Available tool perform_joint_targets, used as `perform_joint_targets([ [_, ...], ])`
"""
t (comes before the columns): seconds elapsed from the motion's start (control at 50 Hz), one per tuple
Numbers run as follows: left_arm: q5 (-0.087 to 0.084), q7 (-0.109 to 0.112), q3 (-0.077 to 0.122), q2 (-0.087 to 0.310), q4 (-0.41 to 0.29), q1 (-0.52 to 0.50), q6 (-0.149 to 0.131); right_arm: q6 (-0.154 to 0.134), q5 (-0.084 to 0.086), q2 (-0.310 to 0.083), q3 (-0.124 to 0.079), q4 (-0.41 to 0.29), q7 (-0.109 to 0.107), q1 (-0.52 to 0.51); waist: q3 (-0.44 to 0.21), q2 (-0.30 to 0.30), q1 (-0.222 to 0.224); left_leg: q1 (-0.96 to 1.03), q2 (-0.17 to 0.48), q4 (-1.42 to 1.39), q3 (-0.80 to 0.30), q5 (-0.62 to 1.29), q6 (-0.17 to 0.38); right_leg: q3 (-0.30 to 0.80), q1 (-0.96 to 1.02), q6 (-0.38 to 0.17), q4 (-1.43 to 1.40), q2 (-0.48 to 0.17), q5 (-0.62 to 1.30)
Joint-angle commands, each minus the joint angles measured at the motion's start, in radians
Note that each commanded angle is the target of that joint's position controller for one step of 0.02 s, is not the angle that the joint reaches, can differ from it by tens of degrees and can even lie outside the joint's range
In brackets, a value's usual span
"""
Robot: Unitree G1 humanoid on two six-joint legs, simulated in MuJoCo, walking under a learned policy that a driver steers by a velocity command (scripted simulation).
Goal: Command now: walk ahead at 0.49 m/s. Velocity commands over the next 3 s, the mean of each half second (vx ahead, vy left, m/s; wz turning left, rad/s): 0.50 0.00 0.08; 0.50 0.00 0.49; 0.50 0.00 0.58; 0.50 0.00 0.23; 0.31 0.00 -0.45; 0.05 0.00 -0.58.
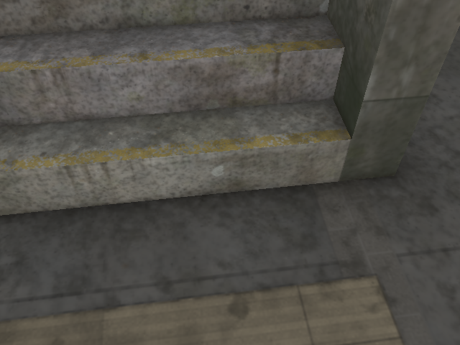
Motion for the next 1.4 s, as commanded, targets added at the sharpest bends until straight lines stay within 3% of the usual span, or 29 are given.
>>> perform_joint_targets([
  [0.02, 0.012, 0.007, 0.013, 0.045, -0.042, 0.033, 0.004, -0.018, 0.002, -0.133, -0.021, -0.055, -0.02, -0.041, 0.055, 0.074, 0.047, -0.107, 0.279, -0.204, -0.206, 0.073, 0.171, 0.002, -0.018, 0.027, -0.145, -0.042, 0.162],
  [0.2, -0.01, -0.037, 0.003, 0.045, -0.134, -0.249, -0.017, 0.017, 0.027, -0.17, -0.032, -0.005, -0.037, 0.112, 0.081, 0.091, -0.047, 0.145, 0.329, -0.112, -0.18, 0.06, 0.112, -0.042, 0.012, 0.014, -0.581, 0.033, 0.214],
  [0.28, -0.008, -0.044, 0.045, 0.126, -0.082, -0.02, -0.033, 0.039, 0.021, -0.173, -0.033, -0.014, -0.039, 0.064, -0.049, 0.104, 0.09, 0.163, 0.289, 0.181, -0.137, 0.404, 0.057, -0.099, 0.352, -0.058, -0.663, 0.11, 0.102],
  [0.3, 0.001, -0.036, 0.072, 0.205, -0.034, 0.187, -0.034, 0.038, 0.005, -0.132, -0.014, -0.039, -0.039, 0.056, -0.202, 0.032, 0.166, -0.001, 0.226, 0.476, -0.076, 0.323, 0.02, 0.038, 0.656, -0.122, -0.639, -0.014, 0.123],
  [0.32, 0.012, -0.036, 0.097, 0.302, -0.009, 0.3, -0.025, 0.015, 0.009, -0.006, 0.023, -0.047, -0.029, 0.17, -0.335, -0.228, 0.14, -0.438, 0.047, 0.868, -0.022, -0.122, -0.056, 0.484, 1.045, -0.274, -0.721, -0.256, -0.04],
  [0.34, 0.016, -0.038, 0.07, 0.206, -0.013, 0.306, -0.027, -0.01, 0.029, -0.07, 0.01, -0.03, -0.026, 0.154, -0.365, -0.194, 0.157, -0.554, 0.048, 1.018, -0.203, -0.421, -0.036, 0.664, 1.048, -0.27, -0.827, -0.288, -0.1],
  [0.36, 0.013, -0.036, 0.052, 0.152, -0.027, 0.214, -0.031, -0.02, 0.058, -0.156, -0.016, -0.058, -0.025, 0.063, -0.22, -0.129, 0.137, -0.621, 0.099, 1.06, -0.222, -0.35, -0.013, 0.503, 0.917, -0.213, -0.834, -0.263, -0.071],
  [0.4, 0.01, -0.042, 0.03, 0.086, -0.054, 0.049, -0.033, -0.007, 0.044, -0.143, -0.024, -0.074, -0.04, -0.015, -0.082, -0.021, 0.073, -0.551, 0.187, 0.961, -0.187, -0.181, -0.018, 0.253, 0.656, -0.159, -0.903, -0.184, 0.06],
  [0.44, 0.021, -0.045, 0.023, 0.052, -0.038, 0.017, -0.04, 0.026, 0.04, -0.102, -0.031, -0.061, -0.042, 0.025, -0.036, -0.059, 0.025, -0.45, 0.218, 0.896, -0.185, -0.104, -0.027, 0.11, 0.531, -0.129, -0.964, -0.122, 0.132],
  [0.52, 0.036, -0.03, 0.039, 0.1, 0.003, 0.057, -0.047, 0.055, 0.039, -0.076, -0.037, -0.086, -0.045, -0.018, 0.016, -0.035, 0.015, -0.524, 0.219, 0.828, -0.209, 0.022, -0.041, -0.043, 0.51, -0.135, -0.998, -0.113, 0.298],
  [0.54, 0.036, -0.027, 0.033, 0.088, 0.039, 0.132, -0.052, 0.072, -0.062, -0.059, -0.027, -0.115, -0.013, -0.064, 0.07, 0.033, -0.007, -0.485, 0.198, 0.774, -0.094, 0.046, -0.051, -0.092, 0.441, -0.119, -1.021, -0.103, 0.308],
  [0.56, 0.029, -0.021, 0.036, 0.096, 0.049, 0.135, -0.058, 0.079, -0.072, -0.038, -0.023, -0.136, -0.001, -0.109, 0.09, 0.008, 0.001, -0.492, 0.201, 0.705, -0.077, 0.092, -0.055, -0.118, 0.434, -0.111, -1.033, -0.091, 0.286],
  [0.64, 0.033, -0.01, 0.036, 0.1, 0.053, 0.157, -0.052, 0.074, -0.035, -0.037, -0.012, -0.184, 0.019, -0.239, 0.082, -0.027, 0.044, -0.497, 0.188, 0.481, -0.033, 0.191, -0.045, -0.178, 0.572, -0.097, -1.031, -0.102, 0.295],
  [0.72, 0.044, 0.006, 0.036, 0.087, 0.083, 0.211, -0.033, 0.068, -0.046, -0.063, -0.014, -0.237, 0.035, -0.352, 0.099, -0.031, 0.069, -0.516, 0.176, 0.347, 0.002, 0.097, 0.005, -0.214, 0.754, -0.091, -1.0, -0.158, 0.364],
  [0.82, 0.045, 0.009, 0.049, 0.152, 0.091, 0.217, 0.009, 0.056, -0.038, -0.096, -0.04, -0.184, 0.024, -0.13, -0.046, -0.054, -0.02, -0.199, 0.01, 0.254, 0.104, -0.093, 0.109, -0.304, 0.808, -0.063, -0.533, -0.138, 0.909],
  [0.84, 0.04, 0.007, 0.048, 0.155, 0.072, 0.202, 0.015, 0.047, -0.051, -0.14, -0.063, -0.132, 0.012, 0.041, -0.146, -0.005, -0.095, 0.049, 0.03, 0.198, 0.032, -0.088, 0.151, -0.317, 0.658, -0.036, -0.283, -0.114, 0.744],
  [0.86, 0.011, -0.005, 0.027, 0.077, 0.003, 0.241, 0.006, 0.051, -0.069, -0.27, -0.1, -0.136, -0.01, 0.134, -0.281, 0.204, -0.094, 0.427, 0.327, 0.195, -0.42, -0.213, 0.279, -0.321, 0.239, 0.014, 0.095, -0.018, 0.243],
  [0.88, 0.023, -0.023, 0.037, 0.106, -0.035, 0.153, -0.01, 0.063, -0.035, -0.301, -0.109, -0.145, -0.012, 0.116, -0.318, 0.23, -0.08, 0.508, 0.456, 0.007, -0.832, -0.15, 0.348, -0.145, -0.021, 0.037, 0.312, 0.167, -0.345],
  [0.94, 0.024, -0.027, 0.025, 0.079, -0.04, 0.052, -0.025, 0.063, -0.01, -0.18, -0.079, -0.147, -0.022, -0.028, -0.015, 0.005, 0.006, 0.157, 0.333, -0.035, -0.453, 0.105, 0.204, -0.033, -0.012, 0.013, 0.091, 0.012, -0.102],
  [0.96, 0.05, -0.022, 0.025, 0.085, -0.033, 0.074, -0.004, 0.055, 0.006, -0.158, -0.068, -0.147, -0.028, -0.065, 0.01, 0.02, 0.047, 0.068, 0.29, -0.06, -0.389, 0.191, 0.18, -0.033, 0.059, 0.026, 0.028, 0.0, -0.092],
  [1.04, 0.066, -0.034, 0.022, 0.063, -0.047, 0.058, 0.043, 0.028, 0.011, -0.179, -0.068, -0.132, -0.02, -0.024, -0.018, 0.072, 0.06, 0.022, 0.216, -0.064, -0.284, 0.399, 0.173, -0.066, 0.111, 0.067, -0.095, 0.022, -0.03],
  [1.2, 0.047, -0.029, 0.0, 0.061, -0.157, -0.247, 0.026, 0.039, -0.001, -0.206, -0.073, -0.109, -0.036, 0.085, 0.024, 0.113, -0.042, 0.103, 0.184, -0.012, -0.324, 0.417, 0.109, -0.079, 0.069, 0.087, -0.482, 0.091, 0.178],
  [1.24, 0.032, -0.016, -0.01, 0.048, -0.144, -0.186, 0.019, 0.041, -0.022, -0.186, -0.071, -0.116, -0.046, 0.067, -0.024, 0.16, -0.023, 0.114, 0.211, 0.053, -0.343, 0.479, 0.113, -0.07, 0.153, 0.069, -0.461, 0.11, 0.138],
  [1.3, 0.042, 0.005, 0.013, 0.115, -0.103, -0.01, 0.002, 0.028, -0.01, -0.206, -0.076, -0.134, -0.046, -0.012, -0.049, 0.108, 0.073, 0.032, 0.183, 0.222, -0.391, 0.667, 0.074, -0.062, 0.434, 0.032, -0.602, 0.168, 0.06],
  [1.32, 0.055, 0.015, 0.022, 0.129, -0.077, 0.106, -0.012, 0.02, 0.002, -0.209, -0.075, -0.142, -0.039, -0.051, -0.088, 0.071, 0.145, -0.004, 0.123, 0.389, -0.36, 0.681, 0.053, -0.068, 0.576, 0.018, -0.716, 0.159, 0.118],
  [1.34, 0.075, 0.026, 0.041, 0.204, -0.079, 0.203, -0.028, 0.008, 0.015, -0.149, -0.054, -0.17, -0.035, -0.045, -0.185, -0.019, 0.168, -0.111, 0.067, 0.605, -0.333, 0.417, 0.028, 0.109, 0.76, -0.025, -0.769, -0.035, 0.042],
  [1.36, 0.093, 0.027, 0.056, 0.288, -0.095, 0.184, -0.023, 0.012, 0.034, -0.037, -0.029, -0.196, -0.042, 0.069, -0.211, -0.24, 0.073, -0.368, -0.077, 0.831, -0.21, -0.395, 0.007, 0.494, 0.894, -0.135, -0.836, -0.325, 0.231],
  [1.38, 0.073, 0.02, 0.061, 0.238, -0.089, 0.149, -0.011, 0.041, -0.003, -0.13, -0.04, -0.17, -0.053, 0.096, -0.194, -0.132, 0.036, -0.427, 0.014, 0.96, -0.188, -0.41, 0.01, 0.614, 0.787, -0.205, -0.836, -0.361, 0.098],
  [1.4, 0.057, 0.008, 0.036, 0.126, -0.121, 0.076, -0.008, 0.056, -0.022, -0.162, -0.047, -0.157, -0.045, 0.045, -0.103, -0.001, 0.033, -0.418, 0.065, 0.973, -0.197, -0.309, 0.003, 0.473, 0.668, -0.19, -0.863, -0.294, -0.001],
])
